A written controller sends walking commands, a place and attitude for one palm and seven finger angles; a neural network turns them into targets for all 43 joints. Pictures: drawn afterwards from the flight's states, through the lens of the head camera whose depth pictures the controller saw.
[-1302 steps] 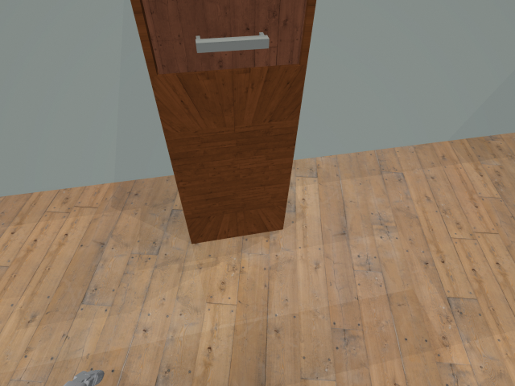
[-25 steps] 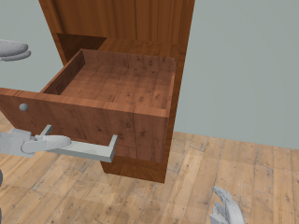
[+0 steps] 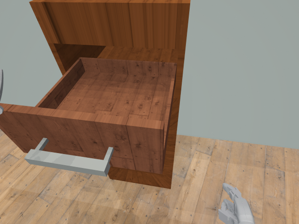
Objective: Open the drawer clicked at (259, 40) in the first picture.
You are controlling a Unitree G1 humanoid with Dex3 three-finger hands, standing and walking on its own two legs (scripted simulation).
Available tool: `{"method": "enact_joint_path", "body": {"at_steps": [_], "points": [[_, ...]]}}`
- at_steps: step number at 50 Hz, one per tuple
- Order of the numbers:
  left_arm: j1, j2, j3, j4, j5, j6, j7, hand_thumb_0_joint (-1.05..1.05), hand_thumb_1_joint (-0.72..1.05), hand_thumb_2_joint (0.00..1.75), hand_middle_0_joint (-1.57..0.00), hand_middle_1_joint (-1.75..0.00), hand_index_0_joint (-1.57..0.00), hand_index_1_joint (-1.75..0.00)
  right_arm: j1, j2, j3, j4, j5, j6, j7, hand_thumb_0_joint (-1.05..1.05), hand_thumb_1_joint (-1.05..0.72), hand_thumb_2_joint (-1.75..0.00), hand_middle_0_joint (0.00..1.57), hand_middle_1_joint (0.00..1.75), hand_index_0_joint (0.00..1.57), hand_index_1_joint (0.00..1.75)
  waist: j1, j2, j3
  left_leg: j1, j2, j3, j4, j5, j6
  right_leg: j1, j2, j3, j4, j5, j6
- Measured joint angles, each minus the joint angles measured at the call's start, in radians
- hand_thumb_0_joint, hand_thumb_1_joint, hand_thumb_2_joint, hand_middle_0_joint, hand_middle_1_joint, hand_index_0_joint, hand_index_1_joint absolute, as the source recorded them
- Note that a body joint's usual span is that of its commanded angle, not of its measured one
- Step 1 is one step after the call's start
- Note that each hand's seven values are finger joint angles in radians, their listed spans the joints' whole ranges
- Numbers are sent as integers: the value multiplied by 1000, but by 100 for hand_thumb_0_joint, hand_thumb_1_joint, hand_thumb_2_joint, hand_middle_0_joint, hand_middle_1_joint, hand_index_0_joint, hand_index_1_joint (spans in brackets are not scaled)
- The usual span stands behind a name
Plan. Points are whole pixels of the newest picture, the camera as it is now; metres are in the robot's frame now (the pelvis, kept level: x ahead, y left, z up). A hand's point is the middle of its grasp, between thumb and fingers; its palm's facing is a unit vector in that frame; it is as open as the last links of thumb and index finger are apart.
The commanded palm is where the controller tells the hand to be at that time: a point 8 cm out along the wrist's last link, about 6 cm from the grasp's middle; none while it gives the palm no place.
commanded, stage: draw the hand back to the body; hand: left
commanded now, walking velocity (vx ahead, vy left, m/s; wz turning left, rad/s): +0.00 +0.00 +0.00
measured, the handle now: (71, 154) +0.21 +0.21 +0.14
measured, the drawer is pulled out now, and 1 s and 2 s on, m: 0.30 0.30 0.30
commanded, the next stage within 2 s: step back with the hand held close in 0.24 s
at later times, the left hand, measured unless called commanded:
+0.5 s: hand out of the picture +0.17 +0.24 +0.33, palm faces +0.64 -0.69 -0.35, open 7.4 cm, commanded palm +0.10 +0.28 +0.32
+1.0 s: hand out of the picture +0.08 +0.27 +0.34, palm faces +0.70 -0.66 -0.26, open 7.4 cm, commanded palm +0.00 +0.29 +0.32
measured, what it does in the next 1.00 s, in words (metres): shifts its weight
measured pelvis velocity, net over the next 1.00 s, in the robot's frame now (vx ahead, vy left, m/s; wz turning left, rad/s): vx -0.12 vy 0.01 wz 0.02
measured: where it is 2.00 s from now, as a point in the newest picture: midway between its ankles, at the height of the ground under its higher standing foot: outside the picture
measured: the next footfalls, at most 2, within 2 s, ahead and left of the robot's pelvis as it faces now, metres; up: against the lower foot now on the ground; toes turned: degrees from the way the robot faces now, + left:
left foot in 1.14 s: -0.11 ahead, +0.14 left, +0.00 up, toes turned +5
right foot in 1.44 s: -0.23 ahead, -0.10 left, +0.00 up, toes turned -1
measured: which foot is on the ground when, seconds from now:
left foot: down 0.00-0.96, up 0.98-1.00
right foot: down 0.00-1.00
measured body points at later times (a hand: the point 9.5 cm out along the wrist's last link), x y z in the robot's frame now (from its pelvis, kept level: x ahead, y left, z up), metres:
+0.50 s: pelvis -0.03 -0.01 +0.00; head -0.03 -0.03 +0.45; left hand +0.14 +0.28 +0.35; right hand +0.17 -0.23 -0.09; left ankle -0.02 +0.10 -0.74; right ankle -0.02 -0.10 -0.74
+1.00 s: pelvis -0.12 +0.01 -0.02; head -0.12 +0.00 +0.43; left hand +0.04 +0.30 +0.35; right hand +0.05 -0.21 -0.11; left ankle -0.03 +0.11 -0.73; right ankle -0.05 -0.11 -0.74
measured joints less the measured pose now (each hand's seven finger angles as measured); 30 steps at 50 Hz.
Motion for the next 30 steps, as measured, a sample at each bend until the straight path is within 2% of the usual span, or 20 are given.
{"method": "enact_joint_path", "body": {"at_steps": [5, 10, 13, 18, 21, 24, 27, 30], "points": [[-40, -35, -7, 77, -3, 39, 6, 1, 69, 81, -23, -43, -23, -43, -14, 5, 10, -4, -2, 11, 6, 1, -90, -90, 20, 30, 20, 30, 3, 2, 5, 0, -1, -6, -12, 13, -2, -3, -1, -7, -2, 4, -3], [21, -78, -65, 16, 2, 62, 0, 1, 81, 86, -21, -36, -22, -36, -8, 7, 15, -11, -11, 7, 9, 1, -90, -90, 21, 30, 20, 30, 0, -5, 3, -2, 3, -1, -7, 11, -4, -8, 3, -1, 5, 3, -7], [57, -67, -76, -36, 6, 54, -2, 1, 84, 88, -21, -34, -22, -33, 3, 11, 14, -12, -15, 4, 6, 1, -90, -90, 21, 30, 20, 30, -3, -10, -6, -1, 7, 1, 1, 5, -7, -7, 7, 1, 10, 1, -9], [24, -17, -33, -20, 4, 29, 3, 1, 87, 89, -22, -32, -22, -31, 15, 13, 8, -1, -7, 10, 0, 1, -90, -90, 21, 30, 20, 30, -4, -10, -11, 6, 12, -2, 7, 5, -11, 4, 12, -2, 7, 4, -12], [-32, 21, 14, 52, 16, 5, 10, 1, 88, 89, -22, -31, -22, -31, 25, 3, 14, -29, 8, 29, 4, 1, -90, -90, 20, 30, 20, 30, -21, -3, -21, -44, 13, -17, 30, 10, -9, -31, 13, -17, 11, 13, -11], [-53, 41, 32, 82, 28, 6, 17, 1, 88, 90, -21, -31, -22, -31, 17, -9, 12, -44, 13, 41, 6, 1, -90, -90, 21, 30, 20, 30, -44, 1, -20, -108, 16, -25, 57, 17, -6, -82, 15, -26, 15, 30, -10], [-5, 40, 22, 49, 34, 13, 20, 1, 89, 90, -21, -31, -21, -30, 9, -22, 3, -56, 17, 51, 6, 1, -90, -90, 21, 30, 20, 30, -70, -3, -9, -160, 12, -20, 74, 27, 0, -134, 10, -23, 30, 44, -5], [100, 51, 17, -37, 39, 12, 17, 1, 89, 90, -21, -31, -21, -30, 10, -26, -12, -69, 18, 58, 5, 1, -90, -90, 21, 30, 20, 30, -96, -23, 4, -200, 4, -6, 84, 36, 10, -185, -1, -10, 56, 50, 4]]}}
